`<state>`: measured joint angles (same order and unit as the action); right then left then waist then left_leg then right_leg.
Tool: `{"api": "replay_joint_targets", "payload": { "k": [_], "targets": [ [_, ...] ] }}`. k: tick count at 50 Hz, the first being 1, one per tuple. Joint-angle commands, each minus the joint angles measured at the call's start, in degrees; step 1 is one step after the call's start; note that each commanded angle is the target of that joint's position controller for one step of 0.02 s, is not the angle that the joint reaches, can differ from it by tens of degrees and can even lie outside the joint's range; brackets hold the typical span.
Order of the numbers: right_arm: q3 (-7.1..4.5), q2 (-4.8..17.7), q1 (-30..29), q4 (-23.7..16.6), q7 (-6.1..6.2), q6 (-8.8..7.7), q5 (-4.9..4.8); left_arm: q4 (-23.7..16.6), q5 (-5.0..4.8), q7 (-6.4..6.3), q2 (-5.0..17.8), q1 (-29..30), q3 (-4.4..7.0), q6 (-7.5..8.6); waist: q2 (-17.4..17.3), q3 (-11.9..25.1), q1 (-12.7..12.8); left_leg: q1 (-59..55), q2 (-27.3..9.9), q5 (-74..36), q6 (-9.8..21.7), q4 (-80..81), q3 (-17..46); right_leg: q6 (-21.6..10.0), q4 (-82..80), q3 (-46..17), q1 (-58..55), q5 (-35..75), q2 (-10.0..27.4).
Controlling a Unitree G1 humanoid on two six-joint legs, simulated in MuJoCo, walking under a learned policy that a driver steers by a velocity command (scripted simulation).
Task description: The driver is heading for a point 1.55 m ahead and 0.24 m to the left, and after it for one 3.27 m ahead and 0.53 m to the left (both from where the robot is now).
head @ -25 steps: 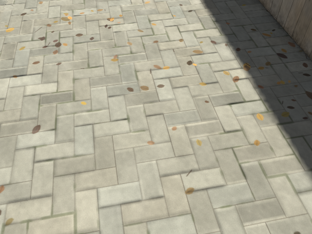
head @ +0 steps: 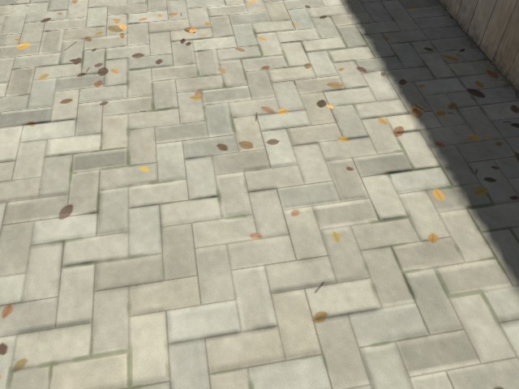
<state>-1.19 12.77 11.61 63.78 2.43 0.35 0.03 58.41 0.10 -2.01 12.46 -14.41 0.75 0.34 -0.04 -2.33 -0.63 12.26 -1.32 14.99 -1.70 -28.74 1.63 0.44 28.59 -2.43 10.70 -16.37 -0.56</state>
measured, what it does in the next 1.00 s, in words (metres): walks ahead: right foot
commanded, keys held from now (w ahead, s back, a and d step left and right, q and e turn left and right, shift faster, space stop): no key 0.02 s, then w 0.98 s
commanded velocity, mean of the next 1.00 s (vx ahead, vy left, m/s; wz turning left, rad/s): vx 0.37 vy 0.00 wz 0.00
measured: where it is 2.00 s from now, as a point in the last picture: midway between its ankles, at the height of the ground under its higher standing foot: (261, 238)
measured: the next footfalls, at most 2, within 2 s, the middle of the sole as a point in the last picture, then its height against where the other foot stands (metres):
right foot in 0.68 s outside the picture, level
left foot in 1.24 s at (223, 313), level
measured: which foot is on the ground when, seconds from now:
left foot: down 0.00-0.68, up 0.70-1.00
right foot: down 0.00-0.28, up 0.30-0.66, down 0.68-1.00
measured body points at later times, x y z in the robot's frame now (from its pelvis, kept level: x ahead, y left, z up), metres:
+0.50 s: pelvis +0.12 +0.03 +0.01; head +0.14 +0.04 +0.45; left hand +0.26 +0.28 -0.12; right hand +0.01 -0.21 -0.13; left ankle +0.01 +0.13 -0.74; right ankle +0.18 -0.11 -0.67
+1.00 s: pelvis +0.40 -0.03 +0.01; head +0.41 -0.03 +0.46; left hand +0.39 +0.23 -0.13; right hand +0.55 -0.29 -0.10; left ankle +0.54 +0.15 -0.67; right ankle +0.37 -0.11 -0.74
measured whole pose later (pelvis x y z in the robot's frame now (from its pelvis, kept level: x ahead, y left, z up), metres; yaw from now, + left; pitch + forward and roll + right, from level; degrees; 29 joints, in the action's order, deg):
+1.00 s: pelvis +0.40 -0.03 +0.01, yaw +0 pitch +1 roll -2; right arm -3.5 15.6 8.2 50.3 1.0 -4.9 -0.4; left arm 57.7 0.0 0.8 13.5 -20.1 2.3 5.7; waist -2.2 0.0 3.2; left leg 39.9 -8.4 3.0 0.8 -50.5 2.4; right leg -4.4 12.7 3.0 4.3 -9.2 -4.9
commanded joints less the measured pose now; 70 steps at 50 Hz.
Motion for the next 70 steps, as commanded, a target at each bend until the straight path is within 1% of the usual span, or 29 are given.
{"api": "replay_joint_targets", "payload": {
  "k": [1, 5, 11, 13, 14, 15, 16, 18, 22, 26, 30, 32, 34, 35, 36, 37, 38, 40, 44, 48, 56, 59, 61, 62, 63, 64, 65, 67, 70],
  "targets": [
    [-0.8, 5.88, 2.14, -1.19, 0.19, -0.33, -0.01, -0.83, -0.03, -0.2, 5.71, -2.28, 0.94, 0.39, -0.03, -0.12, 0.03, -0.68, 0.0, -6.97, 1.13, 4.29, -0.44, -0.96, -5.47, -0.42, 2.62, 7.75, 0.95],
    [-1.05, 6.11, 3.24, -1.41, 0.43, -0.56, -0.7, -0.38, -0.8, -0.63, 7.2, -3.34, 1.54, 0.17, 1.21, -4.39, 0.44, 5.66, 2.18, 22.6, 3.72, 1.87, -1.68, -4.2, -6.5, -1.96, 7.94, -24.93, 0.72],
    [-0.4, 2.02, 2.91, -4.01, -1.75, -5.35, -1.5, -0.09, -1.92, 0.56, 10.18, -7.7, 2.96, 3.05, 9.97, -5.57, 1.08, 11.23, 2.44, 10.56, 5.33, -9.99, -3.88, -12.26, -14.95, -21.92, 4.53, -29.77, 13.67],
    [-0.51, 1.91, 8.03, -2.65, -2.11, -6.11, -1.75, -2.2, -2.03, 0.84, 9.57, -2.58, 2.68, 3.18, 8.48, -6.62, -2.61, 0.64, 1.94, 9.84, 7.35, -2.54, -2.52, -10.58, -12.25, -18.36, 12.39, -24.7, 11.41],
    [-1.12, 3.94, 13.91, -0.69, -2.2, -6.45, -1.68, -4.38, -2.23, 0.92, 7.74, 2.5, 2.14, 3.48, 4.11, -6.88, -5.43, -4.72, -0.31, 10.89, 8.47, 2.91, 2.43, -7.58, -5.29, -10.59, 16.83, -18.0, 6.68],
    [-2.63, 8.91, 21.51, 1.71, -2.28, -6.76, -2.08, -6.32, -1.99, 1.01, 4.11, 5.29, 1.3, 4.57, -8.7, -5.82, -7.2, -14.5, -7.27, 12.03, 11.96, 10.24, 16.93, -3.26, 12.53, 0.92, 25.76, -8.34, -0.89],
    [-3.79, 13.82, 27.52, 2.31, -2.87, -7.12, -1.44, -7.95, -1.8, 0.95, 4.12, 5.65, 1.27, 6.01, -18.21, -3.1, -8.68, -23.0, -18.85, 4.01, 17.68, 16.39, 36.49, -1.76, 28.59, 2.46, 35.92, -12.89, -2.9],
    [-2.12, 8.16, 22.02, 0.17, -3.21, -7.88, -0.12, -7.43, -2.73, 1.94, 5.3, 4.41, 1.61, 7.25, -7.11, -3.59, -4.28, -24.29, -19.36, -4.58, 16.81, 14.31, 32.54, -4.03, 42.53, -2.51, 43.44, -11.07, 1.92],
    [-0.2, 3.35, 19.55, -1.44, -2.82, -5.99, -0.28, -8.87, -1.82, 3.34, 4.66, 8.46, 2.11, 7.19, -5.44, -3.94, -2.74, -20.35, -12.79, -17.7, 12.08, 18.26, 14.11, -3.87, 35.59, 2.01, 41.89, 0.25, 6.7],
    [-0.55, 7.21, 16.61, -4.28, -0.89, -5.18, 0.0, -12.7, -1.43, 4.12, 1.14, 17.05, 0.43, 6.27, -5.67, -5.43, -2.8, -5.0, -7.92, -15.25, 11.08, 23.43, 4.37, -1.03, 13.02, 6.35, 24.94, 13.08, 3.28],
    [-1.81, 9.47, 18.46, -3.76, -0.64, -5.59, -1.45, -14.76, -2.0, 4.26, 5.48, 19.55, 1.3, 5.64, -6.89, -6.23, -1.12, -9.24, -11.99, -18.37, 10.6, 23.92, 4.25, -2.86, 3.85, 4.82, 19.03, 16.52, 2.14],
    [-2.34, 10.23, 17.55, -4.14, -0.78, -4.95, -0.91, -13.89, -1.84, 4.21, 8.17, 14.74, 2.69, 5.77, -7.52, -1.64, 2.43, -14.4, -12.72, -38.19, 8.9, 15.18, 2.4, -5.01, 3.44, 5.55, 12.57, 14.29, 0.17],
    [-2.04, 9.36, 16.61, -5.36, -1.01, -3.94, 0.12, -8.9, -2.26, 3.64, 11.98, -2.0, 5.09, 5.27, -7.0, 8.89, 10.34, -8.0, -8.93, -45.69, 6.17, -6.75, -0.72, -8.19, 4.32, 5.05, -9.54, 12.04, -0.2],
    [-0.82, 5.15, 19.49, -6.99, -1.3, -4.08, 0.97, -7.16, -1.14, 3.14, 16.57, -10.22, 6.16, 4.85, 3.9, 16.9, 10.31, 8.11, -3.26, -24.35, 4.23, -27.36, -2.81, -13.07, 2.59, -13.62, -27.14, 3.11, 12.99],
    [1.05, -2.21, 25.14, -6.71, -1.82, -5.62, -0.18, -6.43, -0.3, 4.0, 17.43, -11.62, 5.72, 5.01, 18.38, 24.76, 6.61, 21.12, 5.66, 16.53, 2.71, -44.03, 3.15, -20.5, -10.4, -42.21, -34.9, -9.77, 23.68],
    [-0.54, 4.39, 19.28, -7.81, -2.15, -7.07, -1.86, -6.73, -0.91, 4.2, 12.14, -6.94, 4.32, 5.44, 12.56, 16.14, 6.71, 26.99, 2.17, 15.41, 4.11, -50.4, 6.71, -17.4, -14.66, -41.66, -28.15, -12.84, 21.1],
    [-1.37, 7.38, 13.06, -9.71, -2.24, -7.86, -2.97, -7.62, -1.22, 4.15, 9.77, -1.57, 3.66, 5.77, 8.12, 7.75, 5.42, 29.11, -0.86, 9.89, 5.26, -50.02, 4.71, -15.11, -14.94, -31.35, -18.71, -7.67, 19.62],
    [-2.11, 7.15, 9.77, -10.24, -1.42, -7.69, -1.78, -8.68, -0.02, 4.57, 7.7, 5.2, 3.01, 6.39, 1.7, 3.59, 1.54, 22.67, -5.73, 1.51, 5.47, -44.19, 3.58, -13.3, -17.1, -18.3, -4.13, 6.27, 15.27],
    [-2.54, 4.87, 9.94, -11.23, -1.14, -5.21, -1.08, -6.14, -0.04, 4.18, 6.82, 3.41, 2.57, 6.89, 3.88, 0.91, -1.48, 20.08, -8.02, -1.46, 4.32, -36.46, 2.51, -14.5, -22.56, -9.46, 3.55, 9.45, 12.35],
    [-2.87, 5.44, -0.49, -15.17, -1.32, -5.32, -0.2, -4.78, -0.03, 2.41, 9.4, -0.93, 3.09, 6.43, 1.88, -1.61, 0.63, 28.15, -8.33, -13.27, 2.06, -22.77, 1.8, -14.39, -24.31, -6.65, 0.42, 12.09, 12.25],
    [-1.7, 4.52, -15.13, -20.24, -3.76, -6.39, -1.19, -1.59, -1.25, 1.52, 10.79, -9.81, 3.47, 4.71, 2.01, -3.42, 5.25, 26.4, -4.12, -19.41, 2.74, -2.63, -1.08, -11.9, -20.54, -2.29, -10.44, 15.67, 13.57],
    [-2.24, 6.57, -13.7, -21.05, -4.56, -6.84, -1.33, -1.43, -1.26, 1.33, 11.85, -9.28, 4.05, 3.7, 3.58, -1.62, 3.01, 22.5, -2.55, -12.59, 5.0, -0.12, -1.82, -10.42, -15.33, -2.73, -15.59, 24.68, 15.71],
    [-4.3, 10.32, -1.37, -17.77, -4.29, -6.95, -1.28, -2.2, -0.85, 1.39, 11.61, -7.05, 3.85, 3.04, 4.26, 6.19, -3.78, 4.77, 1.16, -11.19, 7.71, 1.23, -4.95, -8.22, -0.58, 0.41, -13.74, 42.37, 12.21],
    [-5.63, 14.25, 9.92, -15.15, -3.77, -6.84, -0.7, -3.52, -0.02, 1.39, 9.66, -7.16, 2.88, 3.03, 1.02, 14.8, -7.81, -13.41, -5.65, -11.92, 11.07, -1.11, 2.43, -6.29, 15.51, 2.77, -3.4, 33.84, 9.07],
    [-6.95, 19.48, 16.03, -13.33, -3.83, -6.4, -0.08, -3.9, -0.01, 2.09, 2.1, -14.48, 0.69, 4.29, -13.56, 23.21, -5.12, -35.68, -19.75, -0.32, 20.36, 3.47, 29.92, -1.92, 38.25, 4.45, 21.17, 4.57, -1.62],
    [-5.32, 14.19, 16.06, -13.55, -3.97, -6.39, -0.16, -3.03, -0.98, 2.33, 5.32, -12.71, 1.29, 5.86, -12.65, 24.94, -6.23, -36.47, -21.29, 3.82, 20.22, 11.07, 41.16, -2.84, 45.85, -4.66, 28.21, -15.81, -2.07],
    [-4.32, 11.43, 10.85, -14.25, -3.87, -6.55, -0.4, -4.93, -2.66, 2.57, 10.24, -6.91, 2.64, 6.76, -9.66, 15.84, -5.27, -29.13, -19.42, 3.23, 17.01, 11.77, 32.44, -4.02, 48.31, -4.69, 32.77, -12.49, 1.42],
    [-3.29, 8.28, 2.02, -16.01, -4.05, -6.62, 0.06, -6.03, -1.85, 1.9, 9.85, -1.4, 2.95, 6.82, -2.49, 6.49, -1.88, -12.13, -15.12, -7.28, 14.81, 15.15, 18.91, -4.05, 42.32, -1.88, 29.32, -2.97, 6.76],
    [-2.89, 6.67, 0.95, -15.13, -4.41, -7.15, 0.4, -5.19, -1.19, 1.62, 6.26, -4.08, 3.02, 4.55, -4.51, 4.19, 1.67, -2.99, -11.32, -12.86, 14.46, 19.77, 10.65, -3.16, 36.42, -1.46, 22.38, 1.84, 9.14]
  ]
}}
Keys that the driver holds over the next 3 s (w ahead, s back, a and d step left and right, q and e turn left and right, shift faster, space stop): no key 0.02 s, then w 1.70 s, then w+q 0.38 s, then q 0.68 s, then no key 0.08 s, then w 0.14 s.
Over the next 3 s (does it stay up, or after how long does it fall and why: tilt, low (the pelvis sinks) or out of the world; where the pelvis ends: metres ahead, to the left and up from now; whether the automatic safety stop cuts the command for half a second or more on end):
stays up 1.27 0.04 0.01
